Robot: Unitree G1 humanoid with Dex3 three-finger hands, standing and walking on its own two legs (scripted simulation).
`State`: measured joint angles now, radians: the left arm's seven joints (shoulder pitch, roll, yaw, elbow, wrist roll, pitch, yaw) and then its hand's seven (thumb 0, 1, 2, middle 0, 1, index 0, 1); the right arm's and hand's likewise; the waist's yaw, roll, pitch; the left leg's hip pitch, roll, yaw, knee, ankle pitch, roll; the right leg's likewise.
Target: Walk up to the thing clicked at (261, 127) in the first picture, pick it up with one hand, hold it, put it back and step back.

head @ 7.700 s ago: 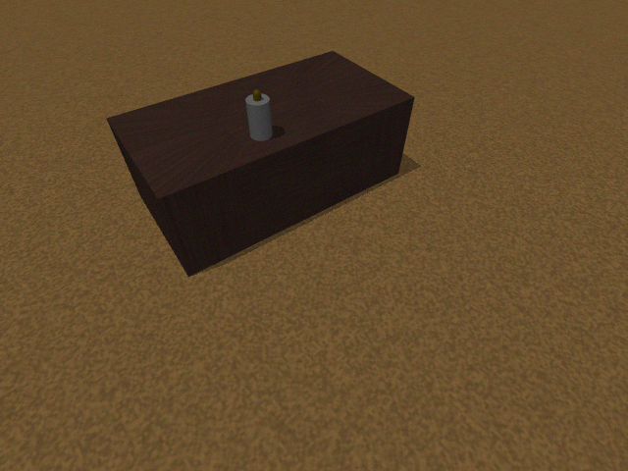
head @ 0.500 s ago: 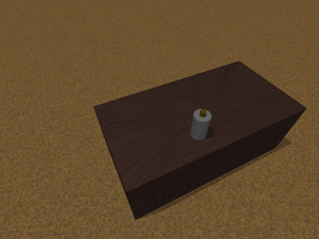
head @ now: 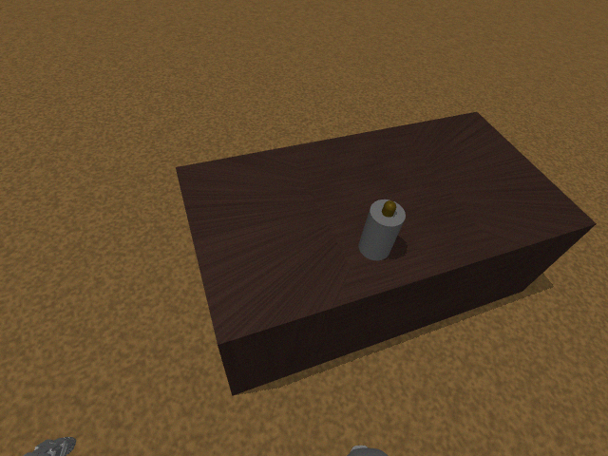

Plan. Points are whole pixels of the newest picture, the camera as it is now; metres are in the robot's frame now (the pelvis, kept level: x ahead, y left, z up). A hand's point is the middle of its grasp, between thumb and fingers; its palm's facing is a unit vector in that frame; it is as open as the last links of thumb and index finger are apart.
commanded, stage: walk up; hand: right
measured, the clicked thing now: (382, 226) +0.67 -0.20 -0.25
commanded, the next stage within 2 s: none
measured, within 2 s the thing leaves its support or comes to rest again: neither
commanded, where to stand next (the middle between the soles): +0.20 -0.19 m, yaw +23 degrees
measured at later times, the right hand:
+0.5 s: hand (597, 433) +0.19 -0.42 -0.11, palm faces -0.13 +0.78 -0.61, open 7.3 cm
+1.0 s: hand (581, 353) +0.33 -0.50 -0.17, palm faces -0.36 +0.86 -0.36, open 7.3 cm
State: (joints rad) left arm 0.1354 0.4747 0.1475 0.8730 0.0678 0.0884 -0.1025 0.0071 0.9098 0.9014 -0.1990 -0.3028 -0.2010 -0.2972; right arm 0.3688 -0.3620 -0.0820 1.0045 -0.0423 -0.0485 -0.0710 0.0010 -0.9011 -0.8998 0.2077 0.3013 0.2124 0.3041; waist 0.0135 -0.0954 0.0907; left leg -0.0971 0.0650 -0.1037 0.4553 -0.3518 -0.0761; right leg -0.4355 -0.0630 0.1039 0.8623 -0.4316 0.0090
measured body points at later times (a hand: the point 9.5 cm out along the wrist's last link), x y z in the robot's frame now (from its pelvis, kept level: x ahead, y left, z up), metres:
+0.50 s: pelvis +0.09 -0.13 -0.01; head +0.10 -0.06 +0.43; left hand +0.11 +0.20 -0.16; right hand +0.20 -0.46 -0.07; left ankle +0.13 +0.00 -0.73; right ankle +0.10 -0.26 -0.67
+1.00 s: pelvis +0.16 -0.27 -0.01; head +0.21 -0.30 +0.44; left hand +0.10 +0.04 -0.09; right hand +0.35 -0.55 -0.15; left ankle +0.12 -0.12 -0.66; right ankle +0.19 -0.38 -0.73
